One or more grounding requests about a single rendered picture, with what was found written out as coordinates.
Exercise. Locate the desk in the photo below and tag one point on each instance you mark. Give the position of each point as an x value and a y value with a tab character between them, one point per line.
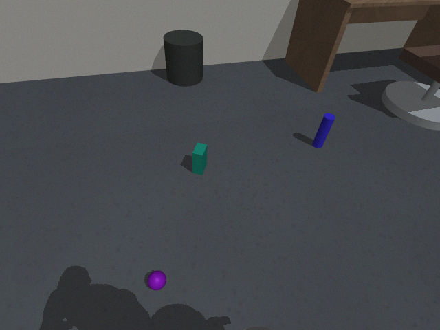
319	26

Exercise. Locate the office chair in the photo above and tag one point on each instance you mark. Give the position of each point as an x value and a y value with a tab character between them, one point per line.
415	102

